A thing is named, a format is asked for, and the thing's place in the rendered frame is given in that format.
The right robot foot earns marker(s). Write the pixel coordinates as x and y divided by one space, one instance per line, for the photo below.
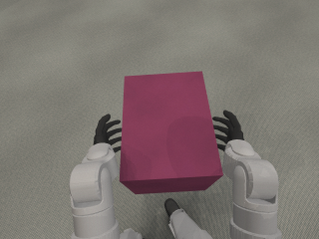
170 206

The carton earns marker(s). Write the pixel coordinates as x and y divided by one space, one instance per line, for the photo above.
168 141

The right robot hand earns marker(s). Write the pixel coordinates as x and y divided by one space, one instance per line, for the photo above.
233 131

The robot right shin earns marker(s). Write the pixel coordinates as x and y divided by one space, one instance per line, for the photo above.
176 212

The robot left forearm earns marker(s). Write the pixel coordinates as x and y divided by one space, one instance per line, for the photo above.
92 196

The robot right forearm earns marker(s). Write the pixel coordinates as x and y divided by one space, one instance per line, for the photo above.
255 186

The left robot hand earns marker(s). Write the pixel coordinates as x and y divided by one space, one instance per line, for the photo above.
102 134

